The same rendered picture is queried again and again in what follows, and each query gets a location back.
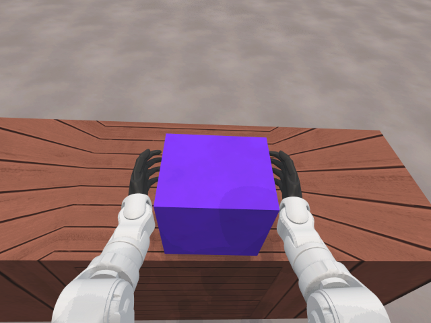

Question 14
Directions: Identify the robot right forearm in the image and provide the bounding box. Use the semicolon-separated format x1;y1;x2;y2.
277;196;391;323

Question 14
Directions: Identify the robot left upper arm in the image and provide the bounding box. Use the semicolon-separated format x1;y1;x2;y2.
53;278;135;323

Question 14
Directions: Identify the left robot hand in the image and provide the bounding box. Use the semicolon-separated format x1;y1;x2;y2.
128;149;162;196

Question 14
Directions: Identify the robot left forearm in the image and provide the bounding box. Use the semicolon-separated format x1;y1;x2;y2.
51;193;155;323

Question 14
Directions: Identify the pedestal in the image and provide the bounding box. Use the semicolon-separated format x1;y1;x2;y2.
0;117;431;322

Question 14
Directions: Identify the robot right upper arm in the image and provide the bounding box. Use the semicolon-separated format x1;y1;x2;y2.
307;287;389;323

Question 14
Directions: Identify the right robot hand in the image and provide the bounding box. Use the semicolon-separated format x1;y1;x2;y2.
269;151;302;200

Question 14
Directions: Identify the carton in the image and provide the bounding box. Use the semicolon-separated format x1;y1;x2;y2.
154;133;279;256

